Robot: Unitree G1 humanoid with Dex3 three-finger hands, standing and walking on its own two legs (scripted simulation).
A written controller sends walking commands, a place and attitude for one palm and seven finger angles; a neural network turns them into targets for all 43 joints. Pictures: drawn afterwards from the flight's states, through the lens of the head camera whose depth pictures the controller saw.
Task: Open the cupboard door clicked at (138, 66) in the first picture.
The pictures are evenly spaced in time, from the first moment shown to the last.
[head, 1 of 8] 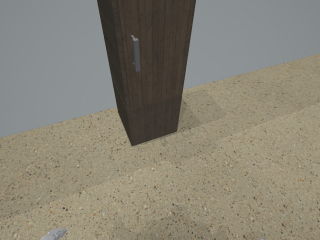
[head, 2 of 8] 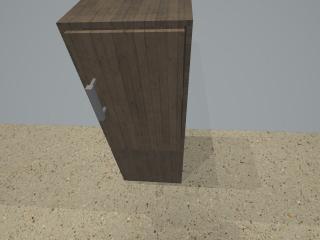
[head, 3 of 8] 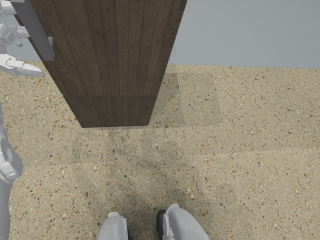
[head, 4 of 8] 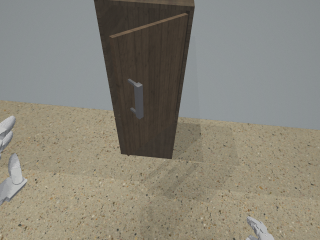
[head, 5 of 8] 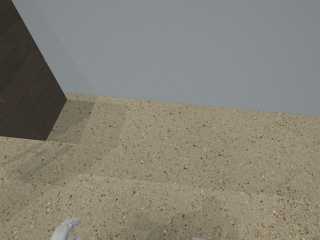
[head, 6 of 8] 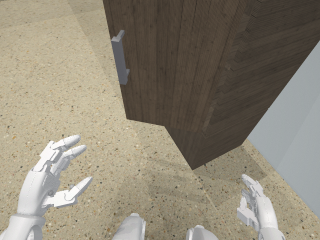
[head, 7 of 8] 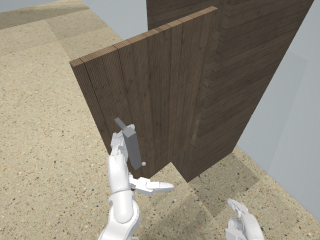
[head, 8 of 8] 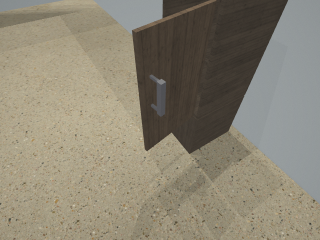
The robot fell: no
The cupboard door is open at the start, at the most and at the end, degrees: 0 101 100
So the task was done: yes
